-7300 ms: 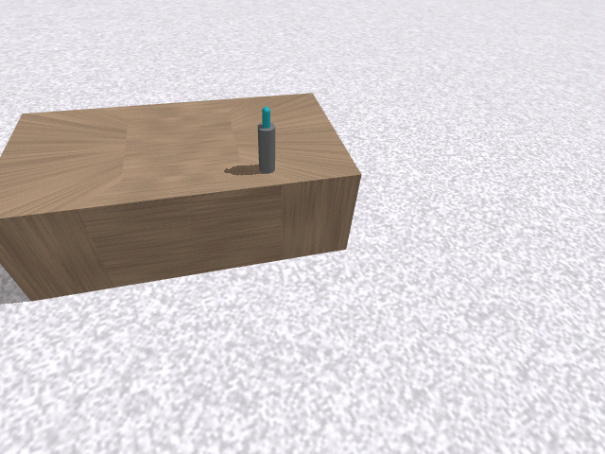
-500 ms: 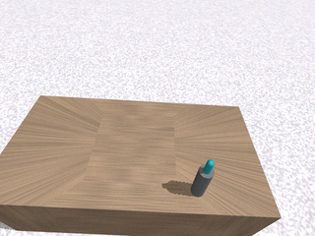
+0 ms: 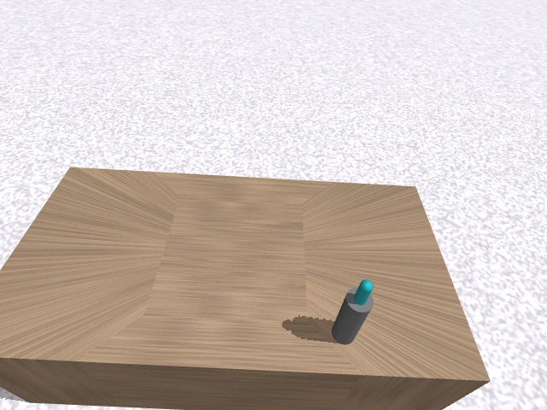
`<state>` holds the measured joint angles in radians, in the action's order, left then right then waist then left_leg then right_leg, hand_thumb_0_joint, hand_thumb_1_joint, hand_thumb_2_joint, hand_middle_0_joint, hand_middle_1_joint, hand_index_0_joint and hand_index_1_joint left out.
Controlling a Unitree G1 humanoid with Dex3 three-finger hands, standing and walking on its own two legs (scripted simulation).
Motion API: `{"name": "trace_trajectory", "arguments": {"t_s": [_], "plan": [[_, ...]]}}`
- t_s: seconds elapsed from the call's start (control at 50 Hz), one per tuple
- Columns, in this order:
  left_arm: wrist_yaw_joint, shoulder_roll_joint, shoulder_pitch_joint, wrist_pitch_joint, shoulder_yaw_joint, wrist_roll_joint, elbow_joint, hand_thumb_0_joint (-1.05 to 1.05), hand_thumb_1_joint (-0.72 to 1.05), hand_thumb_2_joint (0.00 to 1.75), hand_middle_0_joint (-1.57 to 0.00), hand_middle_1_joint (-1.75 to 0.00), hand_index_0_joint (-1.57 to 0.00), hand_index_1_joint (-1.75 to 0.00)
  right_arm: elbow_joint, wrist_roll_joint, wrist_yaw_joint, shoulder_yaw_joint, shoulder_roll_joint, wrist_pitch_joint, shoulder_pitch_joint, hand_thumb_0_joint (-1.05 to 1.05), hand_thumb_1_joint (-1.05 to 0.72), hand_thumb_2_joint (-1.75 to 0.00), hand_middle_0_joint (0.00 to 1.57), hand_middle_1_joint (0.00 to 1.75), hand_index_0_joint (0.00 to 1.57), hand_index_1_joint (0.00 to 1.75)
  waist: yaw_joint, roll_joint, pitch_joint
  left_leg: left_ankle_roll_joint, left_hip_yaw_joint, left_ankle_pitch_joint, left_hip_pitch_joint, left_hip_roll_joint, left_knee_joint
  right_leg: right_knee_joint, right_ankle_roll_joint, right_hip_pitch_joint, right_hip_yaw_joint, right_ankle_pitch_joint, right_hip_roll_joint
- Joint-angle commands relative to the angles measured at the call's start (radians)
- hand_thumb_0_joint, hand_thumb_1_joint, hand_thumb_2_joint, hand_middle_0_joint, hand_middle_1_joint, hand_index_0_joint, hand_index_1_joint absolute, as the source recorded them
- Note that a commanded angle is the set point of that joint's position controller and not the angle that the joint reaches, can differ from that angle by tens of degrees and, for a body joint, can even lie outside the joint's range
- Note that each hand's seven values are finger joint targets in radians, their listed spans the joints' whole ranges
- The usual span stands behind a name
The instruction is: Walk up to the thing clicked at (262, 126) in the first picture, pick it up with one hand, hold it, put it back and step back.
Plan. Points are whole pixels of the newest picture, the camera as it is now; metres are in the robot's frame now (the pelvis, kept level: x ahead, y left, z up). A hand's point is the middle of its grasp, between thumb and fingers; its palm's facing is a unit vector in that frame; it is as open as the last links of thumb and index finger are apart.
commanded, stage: stand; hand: right
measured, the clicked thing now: (354, 310) +0.41 -0.20 -0.24
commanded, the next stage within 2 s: go down in 0.02 s
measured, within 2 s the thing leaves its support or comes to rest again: neither
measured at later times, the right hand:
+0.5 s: hand out of the picture +0.13 -0.26 -0.15, palm faces +0.05 +0.95 -0.31, open 13.7 cm
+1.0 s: hand out of the picture +0.13 -0.27 -0.14, palm faces +0.07 +0.94 -0.33, open 17.5 cm
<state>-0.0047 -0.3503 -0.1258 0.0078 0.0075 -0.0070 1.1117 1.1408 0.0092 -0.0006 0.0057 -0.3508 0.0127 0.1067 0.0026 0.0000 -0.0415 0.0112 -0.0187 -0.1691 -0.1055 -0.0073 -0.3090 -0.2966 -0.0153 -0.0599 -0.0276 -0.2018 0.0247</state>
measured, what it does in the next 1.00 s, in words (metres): stands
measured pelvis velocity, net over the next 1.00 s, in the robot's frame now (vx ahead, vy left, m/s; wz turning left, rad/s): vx -0.01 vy -0.01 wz -0.04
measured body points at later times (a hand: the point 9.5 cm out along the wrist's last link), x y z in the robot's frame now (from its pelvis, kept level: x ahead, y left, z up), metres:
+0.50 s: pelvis -0.02 +0.00 -0.02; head +0.01 +0.00 +0.43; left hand +0.15 +0.28 -0.11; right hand +0.13 -0.31 -0.13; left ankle +0.00 +0.11 -0.75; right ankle -0.02 -0.13 -0.75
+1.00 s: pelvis -0.01 -0.01 -0.04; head +0.02 -0.01 +0.41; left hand +0.16 +0.27 -0.11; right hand +0.13 -0.32 -0.12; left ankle +0.00 +0.11 -0.75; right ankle -0.02 -0.13 -0.75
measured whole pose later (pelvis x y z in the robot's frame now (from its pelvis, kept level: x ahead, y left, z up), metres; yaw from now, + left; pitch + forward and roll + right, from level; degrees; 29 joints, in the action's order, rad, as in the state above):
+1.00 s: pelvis -0.01 -0.01 -0.04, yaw -2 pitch +9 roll +1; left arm 0.09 -0.28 -0.26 0.12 -0.08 0.02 0.57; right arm 0.44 0.01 0.07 -0.12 -0.36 -0.36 0.24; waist -0.01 -0.03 0.11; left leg 0.00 -0.06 -0.38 -0.54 0.01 -0.78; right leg -0.81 0.00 -0.54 0.02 -0.43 0.01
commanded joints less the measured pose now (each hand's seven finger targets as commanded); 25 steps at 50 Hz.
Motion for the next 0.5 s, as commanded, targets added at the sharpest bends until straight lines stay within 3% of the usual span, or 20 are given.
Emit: {"name": "trace_trajectory", "arguments": {"t_s": [0.0, 0.08, 0.1, 0.12, 0.14, 0.16, 0.18, 0.2, 0.22, 0.24, 0.26, 0.28, 0.3, 0.34, 0.36, 0.38, 0.4, 0.44, 0.48], "plan": [[0.016, -0.213, 0.030, 0.022, -0.041, -0.003, -0.054, 0.00, 0.90, 0.90, -0.20, -0.30, -0.20, -0.30, -0.062, -0.002, -0.010, -0.039, -0.214, 0.022, -0.038, 0.00, -0.90, -0.90, 0.20, 0.30, 0.20, 0.30, -0.003, -0.008, 0.059, 0.014, 0.116, 0.211, 0.033, 0.146, 0.036, 0.046, 0.033, -0.012, 0.090, 0.157, 0.122], [0.016, -0.211, 0.031, 0.021, -0.043, -0.004, -0.055, 0.00, 0.90, 0.90, -0.20, -0.30, -0.20, -0.30, -0.065, 0.000, -0.011, -0.040, -0.214, 0.021, -0.039, 0.00, -0.90, -0.90, 0.20, 0.30, 0.20, 0.30, -0.003, -0.002, 0.064, 0.014, 0.112, 0.199, 0.030, 0.142, 0.035, 0.049, 0.033, -0.009, 0.093, 0.160, 0.123], [0.016, -0.213, 0.025, 0.021, -0.044, -0.003, -0.053, 0.00, 0.82, 0.82, -0.12, -0.22, -0.12, -0.22, -0.064, -0.002, -0.010, -0.039, -0.214, 0.020, -0.041, 0.00, -0.82, -0.82, 0.12, 0.22, 0.12, 0.22, -0.004, -0.002, 0.047, 0.011, 0.115, 0.192, 0.026, 0.140, 0.041, 0.048, 0.033, -0.020, 0.088, 0.145, 0.119], [0.022, -0.045, 0.376, 0.132, -0.028, 0.084, -0.403, 0.00, 0.74, 0.74, -0.04, -0.14, -0.04, -0.14, -0.415, -0.078, -0.019, -0.011, -0.037, 0.099, -0.392, 0.00, -0.74, -0.74, 0.04, 0.14, 0.04, 0.14, -0.019, -0.079, 0.072, -0.007, 0.004, 0.127, -0.100, 0.020, -0.072, -0.078, 0.029, -0.165, -0.007, 0.128, -0.019], [0.034, -0.118, 0.368, 0.156, -0.046, 0.085, -0.459, 0.00, 0.66, 0.66, -0.03, -0.06, -0.02, -0.06, -0.477, -0.067, -0.028, -0.045, -0.132, 0.101, -0.351, 0.00, -0.66, -0.66, 0.03, 0.06, 0.03, 0.06, 0.009, -0.052, 0.114, -0.009, 0.003, 0.093, -0.058, 0.015, -0.074, -0.084, 0.027, -0.152, 0.003, 0.109, -0.015], [0.042, -0.186, 0.273, 0.143, -0.092, 0.084, -0.345, 0.00, 0.58, 0.58, -0.02, -0.04, -0.01, -0.05, -0.240, -0.060, -0.033, -0.069, -0.159, 0.051, -0.164, 0.00, -0.58, -0.58, 0.02, 0.07, 0.03, 0.07, 0.026, 0.016, 0.067, -0.013, -0.011, 0.057, -0.074, 0.007, -0.077, -0.095, 0.034, -0.192, 0.004, 0.084, -0.020], [0.041, -0.200, 0.196, 0.126, -0.123, 0.086, -0.274, 0.00, 0.50, 0.50, -0.02, -0.04, -0.02, -0.05, -0.196, -0.057, -0.025, -0.091, -0.172, 0.022, -0.137, 0.00, -0.50, -0.50, 0.02, 0.07, 0.03, 0.07, 0.001, 0.012, 0.014, -0.019, -0.013, 0.025, -0.142, 0.019, -0.102, -0.126, 0.033, -0.219, -0.002, 0.052, -0.027], [0.044, -0.175, 0.133, 0.113, -0.130, 0.085, -0.286, 0.00, 0.42, 0.42, -0.03, -0.05, -0.02, -0.05, -0.200, -0.054, -0.027, -0.123, -0.196, -0.001, -0.134, 0.00, -0.42, -0.42, 0.03, 0.06, 0.04, 0.06, -0.003, 0.021, 0.094, -0.019, -0.013, 0.060, -0.142, 0.022, -0.126, -0.157, 0.037, -0.209, 0.001, 0.083, -0.030], [0.061, -0.230, 0.152, 0.122, -0.163, 0.085, -0.402, 0.00, 0.34, 0.34, -0.02, -0.04, -0.02, -0.04, -0.249, -0.046, -0.035, -0.142, -0.241, -0.012, -0.182, 0.00, -0.34, -0.34, 0.04, 0.06, 0.04, 0.06, -0.029, 0.034, 0.258, -0.019, -0.013, 0.123, -0.086, 0.023, -0.143, -0.175, 0.034, -0.169, 0.010, 0.136, -0.026], [0.071, -0.220, 0.162, 0.127, -0.156, 0.085, -0.435, 0.00, 0.29, 0.26, -0.02, -0.04, -0.02, -0.04, -0.282, -0.044, -0.033, -0.133, -0.236, -0.024, -0.229, 0.00, -0.26, -0.26, 0.04, 0.06, 0.04, 0.06, -0.026, 0.048, 0.316, -0.018, -0.009, 0.159, -0.069, 0.022, -0.153, -0.189, 0.033, -0.171, 0.008, 0.165, -0.024], [0.070, -0.177, 0.058, 0.115, -0.148, 0.071, -0.359, 0.00, 0.25, 0.22, -0.02, -0.04, -0.03, -0.04, -0.258, -0.030, -0.023, -0.128, -0.229, -0.048, -0.233, 0.00, -0.26, -0.23, 0.05, 0.05, 0.05, 0.05, -0.021, 0.019, 0.289, -0.012, -0.006, 0.158, -0.098, 0.022, -0.173, -0.203, 0.031, -0.205, 0.009, 0.164, -0.026], [0.061, -0.126, -0.034, 0.097, -0.147, 0.052, -0.261, 0.00, 0.18, 0.20, -0.03, -0.05, -0.04, -0.04, -0.201, -0.011, -0.009, -0.148, -0.218, -0.080, -0.154, 0.00, -0.21, -0.21, 0.05, 0.05, 0.05, 0.05, -0.003, -0.008, 0.208, -0.003, -0.010, 0.135, -0.166, 0.017, -0.191, -0.217, 0.033, -0.273, 0.010, 0.148, -0.029], [0.053, -0.114, -0.039, 0.094, -0.162, 0.038, -0.271, 0.00, 0.13, 0.18, -0.03, -0.05, -0.04, -0.04, -0.191, 0.006, 0.008, -0.171, -0.208, -0.109, -0.055, 0.00, -0.16, -0.19, 0.05, 0.05, 0.05, 0.05, 0.002, -0.008, 0.208, -0.002, -0.016, 0.130, -0.176, 0.015, -0.209, -0.235, 0.034, -0.283, 0.007, 0.144, -0.034], [0.049, -0.179, 0.048, 0.112, -0.193, 0.037, -0.512, 0.00, -0.02, 0.14, -0.04, -0.05, -0.05, -0.04, -0.339, 0.011, 0.026, -0.181, -0.226, -0.147, -0.082, 0.00, -0.05, -0.16, 0.06, 0.04, 0.05, 0.04, -0.022, 0.046, 0.414, -0.012, -0.018, 0.183, -0.065, 0.015, -0.214, -0.246, 0.035, -0.217, 0.001, 0.167, -0.036], [0.045, -0.160, -0.045, 0.099, -0.183, 0.037, -0.472, 0.00, -0.06, 0.13, -0.04, -0.05, -0.05, -0.04, -0.376, 0.010, 0.038, -0.165, -0.208, -0.178, -0.042, 0.00, -0.02, -0.14, 0.06, 0.04, 0.05, 0.04, -0.022, 0.005, 0.349, -0.008, -0.018, 0.175, -0.108, 0.013, -0.199, -0.235, 0.034, -0.233, -0.004, 0.159, -0.040], [0.039, -0.100, -0.125, 0.082, -0.151, 0.041, -0.354, 0.00, -0.10, 0.12, -0.04, -0.05, -0.06, -0.04, -0.386, 0.015, 0.052, -0.151, -0.199, -0.210, -0.031, 0.00, 0.01, -0.13, 0.07, 0.04, 0.06, 0.04, -0.016, -0.058, 0.227, -0.003, -0.023, 0.128, -0.185, 0.010, -0.192, -0.226, 0.031, -0.265, -0.005, 0.119, -0.039], [0.034, -0.090, -0.099, 0.079, -0.146, 0.046, -0.353, 0.00, -0.15, 0.11, -0.05, -0.05, -0.06, -0.04, -0.423, 0.015, 0.059, -0.146, -0.201, -0.232, -0.061, 0.00, 0.07, -0.12, 0.06, 0.04, 0.06, 0.04, -0.020, -0.088, 0.193, -0.002, -0.027, 0.092, -0.222, 0.009, -0.202, -0.235, 0.030, -0.291, -0.005, 0.086, -0.040], [0.034, -0.136, 0.033, 0.097, -0.171, 0.049, -0.498, 0.00, -0.30, 0.09, -0.06, -0.06, -0.06, -0.05, -0.501, 0.012, 0.055, -0.148, -0.200, -0.262, -0.111, 0.00, 0.18, -0.11, 0.05, 0.05, 0.05, 0.05, -0.022, -0.037, 0.240, -0.001, -0.031, 0.033, -0.230, 0.005, -0.214, -0.249, 0.031, -0.312, 0.007, 0.034, -0.031], [0.028, -0.117, -0.008, 0.093, -0.164, 0.044, -0.495, 0.00, -0.38, 0.07, -0.06, -0.06, -0.07, -0.05, -0.530, 0.017, 0.058, -0.145, -0.186, -0.282, -0.060, 0.00, 0.29, -0.09, 0.04, 0.05, 0.05, 0.05, -0.017, -0.036, 0.190, 0.005, -0.036, -0.013, -0.266, 0.003, -0.220, -0.248, 0.031, -0.352, 0.016, -0.007, -0.028]]}}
